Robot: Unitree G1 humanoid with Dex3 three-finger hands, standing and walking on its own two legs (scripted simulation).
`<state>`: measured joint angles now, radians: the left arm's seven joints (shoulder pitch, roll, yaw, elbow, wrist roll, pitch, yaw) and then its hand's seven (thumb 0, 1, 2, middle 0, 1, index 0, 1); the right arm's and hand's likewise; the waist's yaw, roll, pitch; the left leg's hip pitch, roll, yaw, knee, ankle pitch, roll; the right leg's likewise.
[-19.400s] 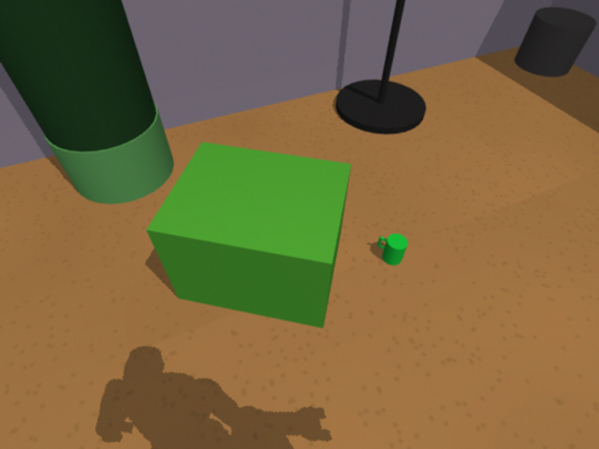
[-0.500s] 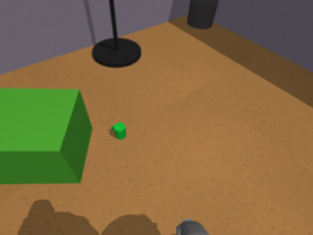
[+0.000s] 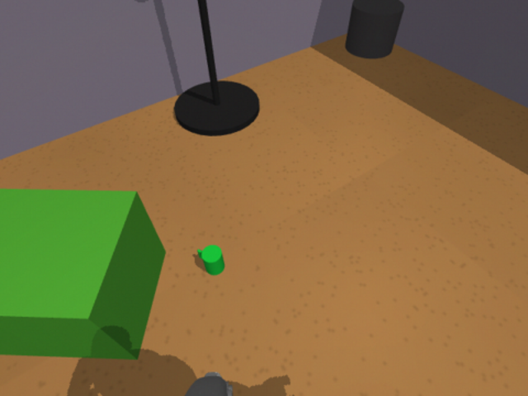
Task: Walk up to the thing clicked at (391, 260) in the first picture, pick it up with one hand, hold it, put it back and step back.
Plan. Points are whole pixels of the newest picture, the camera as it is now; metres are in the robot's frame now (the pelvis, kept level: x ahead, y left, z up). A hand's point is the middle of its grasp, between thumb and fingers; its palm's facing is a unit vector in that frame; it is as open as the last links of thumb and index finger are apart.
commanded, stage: walk up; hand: left
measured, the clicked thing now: (210, 258) +0.73 +0.26 -0.72
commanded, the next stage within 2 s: none
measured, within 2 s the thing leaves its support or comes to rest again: neither
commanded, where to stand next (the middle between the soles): +0.33 +0.01 m, yaw -1 degrees
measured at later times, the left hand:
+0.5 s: hand (115, 338) +0.24 +0.29 -0.14, palm faces -0.07 -0.92 -0.39, open 7.4 cm
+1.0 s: hand (138, 292) +0.34 +0.28 -0.17, palm faces +0.01 -0.93 -0.37, open 7.4 cm
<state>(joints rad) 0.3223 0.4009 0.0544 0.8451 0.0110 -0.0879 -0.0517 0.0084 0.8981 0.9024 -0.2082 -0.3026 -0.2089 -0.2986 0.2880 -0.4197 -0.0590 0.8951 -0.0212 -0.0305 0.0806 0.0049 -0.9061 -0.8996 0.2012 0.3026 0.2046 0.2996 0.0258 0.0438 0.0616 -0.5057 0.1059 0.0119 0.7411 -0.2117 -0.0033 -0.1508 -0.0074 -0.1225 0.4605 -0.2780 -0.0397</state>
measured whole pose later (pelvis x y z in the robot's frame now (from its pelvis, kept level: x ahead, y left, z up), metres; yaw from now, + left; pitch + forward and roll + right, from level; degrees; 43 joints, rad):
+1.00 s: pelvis +0.27 +0.01 -0.02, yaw +1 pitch -3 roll -1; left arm 0.17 0.40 0.01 0.96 -0.01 -0.02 0.01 0.01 0.90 0.90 -0.21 -0.30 -0.21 -0.30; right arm 0.17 -0.38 -0.02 0.98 0.00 0.01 0.02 0.00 -0.91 -0.90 0.20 0.30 0.21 0.30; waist 0.01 -0.01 0.09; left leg -0.36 0.05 0.01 0.70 -0.29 -0.01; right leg -0.32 -0.05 -0.05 0.69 -0.32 0.01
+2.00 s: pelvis +0.29 +0.02 +0.01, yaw +1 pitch -2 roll +0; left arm 0.06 0.35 0.02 1.17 0.01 -0.02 0.00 0.01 0.90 0.90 -0.21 -0.30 -0.21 -0.30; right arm 0.09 -0.35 -0.01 1.17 0.00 0.01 0.02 0.00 -0.91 -0.90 0.20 0.30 0.21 0.30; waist -0.02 0.00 0.05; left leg -0.17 0.03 0.02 0.35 -0.15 -0.01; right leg -0.13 -0.05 -0.05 0.34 -0.17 0.03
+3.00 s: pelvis +0.31 +0.00 +0.01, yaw +1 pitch -2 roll +0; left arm 0.10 0.35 0.01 1.14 0.01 -0.01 0.00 0.01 0.90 0.90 -0.20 -0.30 -0.21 -0.30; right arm 0.09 -0.35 0.00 1.15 -0.01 0.00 0.01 0.00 -0.91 -0.90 0.20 0.30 0.21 0.30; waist -0.01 0.00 0.04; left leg -0.12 0.05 0.02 0.32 -0.16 -0.04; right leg -0.09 -0.03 -0.06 0.32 -0.20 0.02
